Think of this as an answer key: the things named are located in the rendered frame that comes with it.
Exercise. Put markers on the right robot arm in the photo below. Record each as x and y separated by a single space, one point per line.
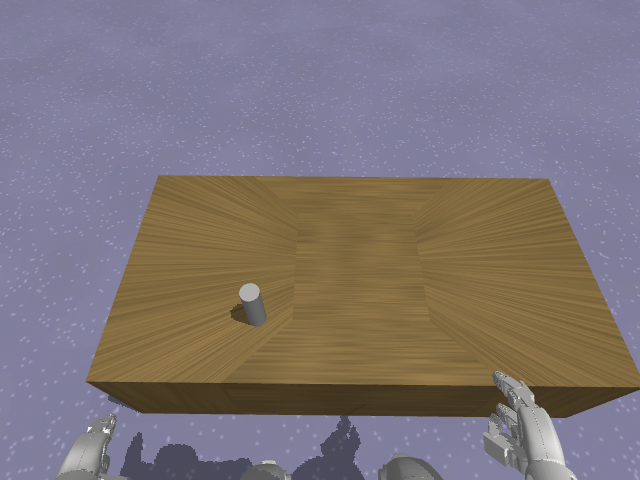
548 470

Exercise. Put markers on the can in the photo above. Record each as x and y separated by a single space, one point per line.
253 305

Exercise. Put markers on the left robot hand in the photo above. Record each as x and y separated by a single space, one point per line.
88 452

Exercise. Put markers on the right robot hand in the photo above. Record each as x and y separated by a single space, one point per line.
534 437

